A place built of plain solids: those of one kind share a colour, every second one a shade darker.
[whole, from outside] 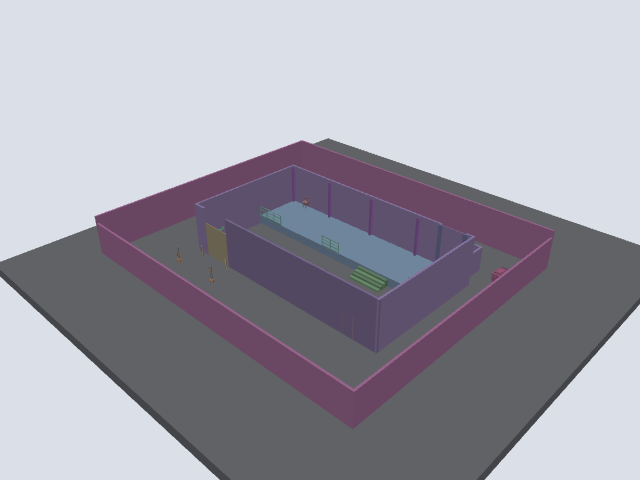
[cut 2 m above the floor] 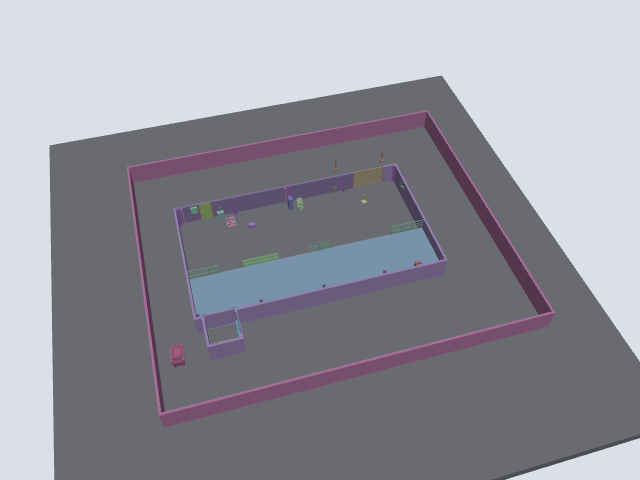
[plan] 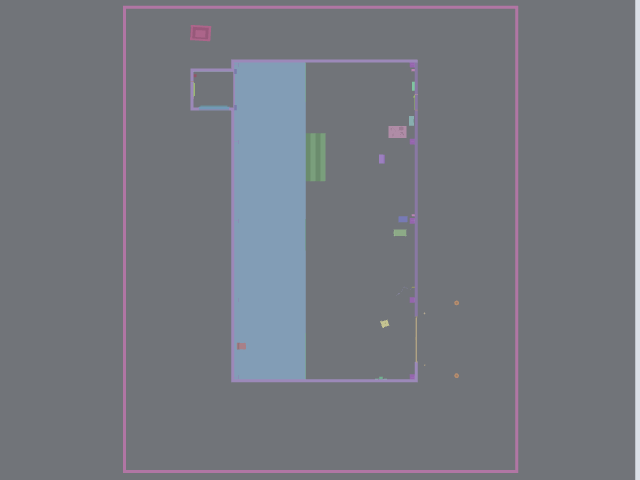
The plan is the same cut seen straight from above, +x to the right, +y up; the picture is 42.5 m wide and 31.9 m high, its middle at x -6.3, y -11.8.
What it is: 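A split-level store; one tall room on two levels; a low floor behind the doors and a raised floor 0.87 m over it, whose front bears 2 heads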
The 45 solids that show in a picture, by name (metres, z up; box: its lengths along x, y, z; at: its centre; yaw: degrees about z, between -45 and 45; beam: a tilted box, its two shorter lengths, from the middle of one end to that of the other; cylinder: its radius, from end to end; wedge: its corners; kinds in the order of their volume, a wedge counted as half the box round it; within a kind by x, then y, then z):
{
 "raised_floor_bank_1": {"box": [4.75, 21.05, 0.92], "at": [-9.62, -10.53, 0.41]},
 "yard_bound_1": {"box": [0.2, 31.05, 3.92], "at": [-19.29, -11.76, 1.91]},
 "yard_bound_2": {"box": [26.26, 0.2, 3.92], "at": [-6.26, -27.18, 1.91]},
 "yard_bound_3": {"box": [26.26, 0.2, 3.22], "at": [-6.26, 3.67, 1.56]},
 "yard_bound_4": {"box": [0.2, 31.05, 3.22], "at": [6.77, -11.76, 1.56]},
 "wall_1": {"box": [0.2, 2.8, 2.45], "at": [-14.8, -1.8, 1.18]},
 "wall_2": {"box": [0.56, 0.2, 2.45], "at": [-14.62, -3.1, 1.18]},
 "wall_3": {"box": [2.9, 0.2, 2.45], "at": [-13.45, -0.5, 1.18]},
 "wall_4": {"box": [0.2, 18.25, 4.85], "at": [-12.1, -12.12, 2.38]},
 "wall_5": {"box": [0.2, 0.8, 4.85], "at": [-12.1, -0.2, 2.38]},
 "wall_6": {"box": [0.06, 2.4, 2.45], "at": [-12.03, -1.8, 1.18]},
 "wall_7": {"box": [0.06, 2.52, 4.85], "at": [-11.97, -1.8, 2.38]},
 "wall_8": {"box": [12.4, 0.2, 4.85], "at": [-6.0, -21.15, 2.38]},
 "wall_9": {"box": [12.4, 0.2, 4.85], "at": [-6.0, 0.1, 2.38]},
 "wall_10": {"box": [0.2, 1.36, 4.85], "at": [0.1, -20.57, 2.38]},
 "wall_11": {"box": [0.2, 17.11, 4.85], "at": [0.1, -8.35, 2.38]},
 "door_landing_1": {"box": [0.35, 3.2, 0.75], "at": [-7.1, -6.3, 0.32]},
 "door_landing_2": {"box": [0.35, 3.2, 0.57], "at": [-6.77, -6.3, 0.24]},
 "door_landing_3": {"box": [0.35, 3.2, 0.4], "at": [-6.44, -6.3, 0.15]},
 "door_landing_4": {"box": [0.35, 3.2, 0.22], "at": [-6.11, -6.3, 0.06]},
 "roller_shutter_1": {"box": [0.06, 2.86, 3.35], "at": [0.12, -18.4, 1.62]},
 "beyond_waste_container_1": {"box": [0.67, 0.47, 0.22], "at": [-14.25, 1.9, 1.18], "yaw": -3.5},
 "beyond_waste_container_2": {"box": [1.36, 1.02, 0.09], "at": [-14.24, 1.95, 1.09], "yaw": -3.5},
 "beyond_waste_container_3": {"box": [1.06, 0.77, 0.19], "at": [-14.24, 1.95, 1.17], "yaw": -3.5},
 "tote_stack_1": {"box": [0.6, 0.4, 1.33], "at": [-0.78, -10.42, 0.61]},
 "pier_1": {"box": [0.17, 0.34, 4.85], "at": [-11.91, -3.0, 2.38]},
 "window_pane_1": {"box": [2.0, 0.1, 1.16], "at": [-13.35, -3.15, 1.47]},
 "pallet_load_1": {"box": [1.2, 0.8, 0.2], "at": [-1.16, -4.62, 0.05]},
 "fire_extinguisher_1": {"box": [0.34, 0.64, 0.79], "at": [-0.22, -3.88, 0.34]},
 "steel_column_1": {"box": [0.014, 0.26, 4.65], "at": [-11.98, -10.53, 2.27]},
 "steel_column_2": {"box": [0.014, 0.26, 4.65], "at": [-11.98, -5.26, 2.27]},
 "steel_column_3": {"box": [0.014, 0.26, 4.65], "at": [-11.74, -20.91, 2.27]},
 "steel_column_4": {"box": [0.014, 0.26, 4.65], "at": [-11.74, -15.79, 2.27]},
 "steel_column_5": {"box": [0.014, 0.26, 4.65], "at": [-11.74, -10.53, 2.27]},
 "steel_column_6": {"box": [0.014, 0.26, 4.65], "at": [-11.74, -5.26, 2.27]},
 "steel_column_7": {"box": [0.014, 0.26, 4.65], "at": [-0.26, -5.26, 2.27]},
 "steel_column_8": {"box": [0.014, 0.26, 4.65], "at": [-0.26, -0.14, 2.27]},
 "door_leaf_1": {"box": [0.044, 1.0, 2.15], "at": [0.0, -2.65, 1.02]},
 "carton_1": {"box": [0.31, 0.6, 0.44], "at": [-2.22, -6.42, 0.17]},
 "distribution_board_1": {"box": [0.18, 0.6, 0.7], "at": [-0.09, -1.58, 1.5]},
 "deck_rail_1": {"box": [0.05, 3.05, 0.05], "at": [-7.28, -19.52, 1.9]},
 "deck_rail_2": {"box": [0.05, 2.65, 0.05], "at": [-7.28, -1.32, 1.9]},
 "window_1": {"box": [2.06, 0.23, 0.024], "at": [-13.35, -3.06, 0.89]},
 "file_trolley_1": {"box": [0.8, 0.44, 0.025], "at": [-0.97, -11.32, 0.81]},
 "chair_stack_1": {"box": [0.43, 0.41, 0.04], "at": [-11.44, -18.85, 1.68], "yaw": 0.9}
}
